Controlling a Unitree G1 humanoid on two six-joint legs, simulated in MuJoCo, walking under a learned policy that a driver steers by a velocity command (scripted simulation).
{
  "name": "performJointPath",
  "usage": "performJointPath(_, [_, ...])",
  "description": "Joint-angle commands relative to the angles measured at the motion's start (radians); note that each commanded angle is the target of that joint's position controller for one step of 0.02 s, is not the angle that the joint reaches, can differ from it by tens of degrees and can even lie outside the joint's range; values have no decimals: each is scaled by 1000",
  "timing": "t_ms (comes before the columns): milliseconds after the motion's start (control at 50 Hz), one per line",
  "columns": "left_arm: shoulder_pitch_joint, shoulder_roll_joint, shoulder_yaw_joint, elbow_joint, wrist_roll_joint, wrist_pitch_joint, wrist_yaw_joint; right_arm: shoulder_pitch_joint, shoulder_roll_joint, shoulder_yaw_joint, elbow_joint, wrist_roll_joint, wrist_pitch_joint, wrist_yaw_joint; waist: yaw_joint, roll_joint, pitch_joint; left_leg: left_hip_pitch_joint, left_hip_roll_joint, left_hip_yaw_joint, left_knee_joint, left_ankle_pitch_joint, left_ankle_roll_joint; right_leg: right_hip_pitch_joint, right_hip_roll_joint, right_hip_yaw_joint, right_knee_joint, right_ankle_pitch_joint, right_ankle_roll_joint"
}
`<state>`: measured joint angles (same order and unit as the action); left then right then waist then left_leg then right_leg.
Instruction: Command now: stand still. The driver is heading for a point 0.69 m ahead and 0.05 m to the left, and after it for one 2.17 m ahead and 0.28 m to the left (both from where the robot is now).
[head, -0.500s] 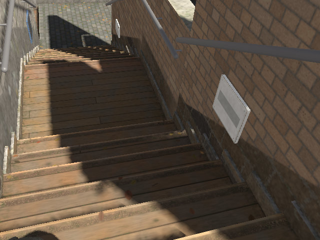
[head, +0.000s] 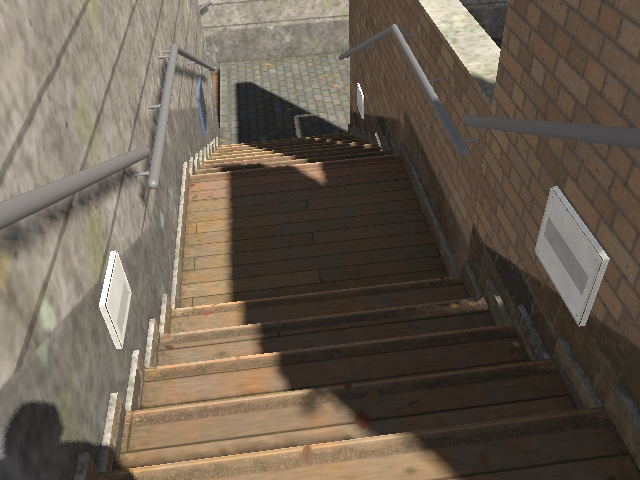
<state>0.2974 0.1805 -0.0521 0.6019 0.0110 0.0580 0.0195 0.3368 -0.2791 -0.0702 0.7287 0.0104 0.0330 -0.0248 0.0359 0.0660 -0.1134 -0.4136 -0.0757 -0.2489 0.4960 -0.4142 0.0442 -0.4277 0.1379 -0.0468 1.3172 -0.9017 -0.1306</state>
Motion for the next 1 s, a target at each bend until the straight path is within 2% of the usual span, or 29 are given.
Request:
performJointPath(20, [173,181,54,68,38,-35,48,-226,-74,-42,-154,4,-73,18,60,-206,313,-716,-70,-248,267,-88,-2,220,-386,877,-731,911,-120])
performJointPath(60, [44,169,64,76,27,-57,25,-71,-56,-43,-60,-31,-28,10,-81,-153,184,-402,-134,-73,610,102,-32,-42,-293,550,-592,1054,-56])
performJointPath(120, [-141,122,59,33,-2,-48,-4,25,-55,-49,-7,-20,43,16,-185,-145,129,-119,-127,46,900,283,-47,-294,-234,346,-747,838,5])
performJointPath(180, [-33,132,61,70,-12,-58,13,-38,-55,-39,3,-29,56,19,-118,-64,148,-188,-72,60,824,373,-53,-77,-227,274,-760,853,-21])
performJointPath(260, [234,156,82,165,-6,-87,40,-129,-50,-29,13,-35,52,12,11,-170,124,-336,-44,46,596,355,-81,340,-249,245,-700,1144,-42])
performJointPath(320, [337,161,96,195,26,-107,39,-161,-71,-32,30,-35,35,-5,84,-254,94,-463,-8,29,557,228,-84,578,-299,335,-691,1282,-72])
performJointPath(380, [425,213,127,235,34,-127,33,-250,-82,-38,13,-47,3,-10,129,-192,139,-645,13,-12,537,136,-45,679,-354,433,-684,1199,-116])
performJointPath(440, [405,218,137,251,31,-154,19,-286,-72,-39,9,-42,-11,3,103,-150,177,-651,35,-20,504,187,-17,591,-379,480,-698,1069,-141])
performJointPath(480, [311,197,128,248,16,-155,22,-319,-48,-32,-7,-43,-6,31,43,-107,212,-522,55,35,392,416,-19,362,-351,444,-707,808,-144])
performJointPath(520, [192,160,111,232,6,-152,24,-282,3,-13,0,-48,-3,75,-25,-80,196,-211,81,134,258,713,-3,54,-268,337,-687,575,-104])
performJointPath(540, [149,166,109,222,5,-153,25,-259,22,-4,6,-36,1,91,-41,-88,190,-54,82,181,221,778,2,-78,-251,296,-699,471,-86])
performJointPath(580, [164,190,117,236,13,-153,27,-267,22,8,6,-3,4,88,-20,-119,208,160,82,228,184,770,-10,-193,-244,256,-704,440,-57])
performJointPath(620, [219,183,119,262,35,-131,40,-245,-11,7,22,-9,3,74,4,-125,275,79,150,198,-13,702,12,12,-259,279,-609,541,-57])
performJointPath(640, [251,175,117,276,51,-118,42,-202,-38,-4,47,-16,-2,56,9,-118,255,89,167,206,-88,643,21,121,-254,277,-503,637,-63])
performJointPath(680, [251,184,118,303,50,-97,42,89,-85,-31,157,-29,-25,22,-109,-38,122,377,96,311,-211,599,32,168,-189,170,-60,924,-49])
performJointPath(700, [265,159,122,326,34,-98,29,256,-115,-37,218,-52,-42,21,-170,90,58,595,153,252,-155,660,64,-22,-79,116,389,577,-20])
performJointPath(720, [360,80,116,335,-13,-105,23,288,-100,-7,218,-56,-66,39,-101,186,-52,821,308,117,267,1088,80,-346,6,136,791,-12,18])
performJointPath(740, [387,112,112,308,-36,-116,24,263,-97,-3,196,-31,-63,53,-74,118,-71,772,390,-40,193,976,83,-471,-38,191,775,135,3])
performJointPath(760, [289,168,122,272,-18,-109,31,196,-159,-28,182,-10,-59,44,-73,146,2,607,487,-202,-80,280,207,-562,-54,136,681,344,26])
performJointPath(780, [124,201,124,264,31,-92,24,43,-74,-2,138,2,-59,31,-61,29,161,352,392,-163,-244,-118,197,-515,-136,116,490,469,19])
performJointPath(800, [105,182,124,256,42,-74,17,28,-70,4,137,-11,-72,24,-48,137,216,240,420,-234,-270,-149,255,-478,-146,136,438,497,29])
performJointPath(820, [96,204,128,273,40,-77,10,-1,-15,29,142,-37,-100,20,-6,26,284,110,357,-158,-258,0,207,-391,-188,246,145,692,43])
performJointPath(840, [105,189,129,309,37,-71,3,39,-8,29,178,-49,-112,14,8,65,308,53,332,-133,-231,144,205,-339,-189,220,83,716,51])
performJointPath(860, [82,167,129,320,30,-74,-9,33,-6,31,186,-38,-118,6,40,13,313,-21,264,-47,-212,173,181,-276,-206,199,-107,828,83])
performJointPath(900, [31,105,109,322,78,-59,-19,163,-40,23,218,-18,-126,-1,0,23,246,103,293,-66,-181,482,218,-289,-191,129,-194,795,102])
performJointPath(920, [-8,89,102,307,72,-56,-18,196,-35,25,224,-12,-122,-1,-8,28,228,153,303,-63,-170,578,215,-310,-200,125,-242,791,102])
performJointPath(940, [-1,92,106,322,58,-53,-22,215,-49,19,228,-24,-122,4,-4,63,190,175,294,-60,-144,577,205,-300,-190,106,-202,868,85])
performJointPath(980, [-134,137,122,294,49,-73,-36,236,2,31,242,-14,-122,0,-24,-43,238,238,226,-37,-99,294,173,-411,-231,165,-366,1092,73])
performJointPath(1000, [-168,132,122,295,52,-86,-43,245,2,34,239,-11,-125,-8,-39,-41,232,257,213,-36,-88,240,163,-412,-213,144,-438,1169,68])
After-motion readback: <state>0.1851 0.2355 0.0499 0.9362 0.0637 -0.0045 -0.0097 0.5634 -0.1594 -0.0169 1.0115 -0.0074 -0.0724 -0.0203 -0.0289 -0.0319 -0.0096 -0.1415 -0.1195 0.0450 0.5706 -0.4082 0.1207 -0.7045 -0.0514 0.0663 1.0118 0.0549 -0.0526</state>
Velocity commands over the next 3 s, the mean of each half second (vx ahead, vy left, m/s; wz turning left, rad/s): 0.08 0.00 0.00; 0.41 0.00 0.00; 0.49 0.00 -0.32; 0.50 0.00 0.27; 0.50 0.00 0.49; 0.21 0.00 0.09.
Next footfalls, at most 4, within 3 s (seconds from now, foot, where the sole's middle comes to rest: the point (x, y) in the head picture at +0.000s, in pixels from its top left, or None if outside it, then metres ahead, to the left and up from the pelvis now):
0.70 left None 0.20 0.18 -0.80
1.32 right None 0.52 0.07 -0.96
1.84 left None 0.83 0.17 -1.12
2.40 right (343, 410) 1.16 0.05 -1.27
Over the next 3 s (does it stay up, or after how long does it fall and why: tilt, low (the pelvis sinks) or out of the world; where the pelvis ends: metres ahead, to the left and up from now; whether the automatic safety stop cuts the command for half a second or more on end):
stays up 1.24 0.20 -0.61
